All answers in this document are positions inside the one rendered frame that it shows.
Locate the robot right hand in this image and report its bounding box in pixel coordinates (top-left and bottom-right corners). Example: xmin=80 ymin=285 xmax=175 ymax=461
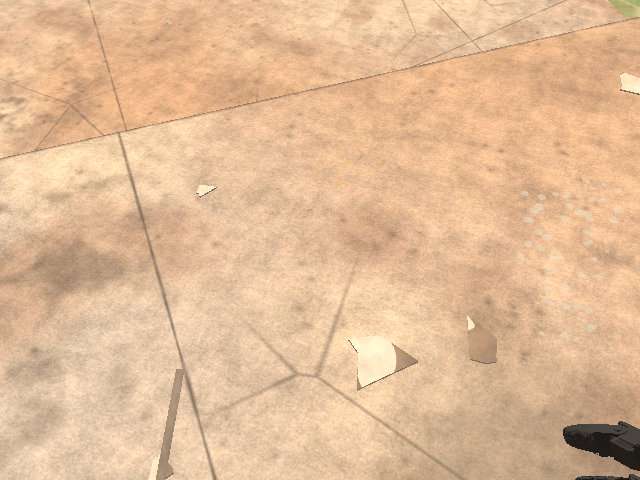
xmin=563 ymin=421 xmax=640 ymax=480

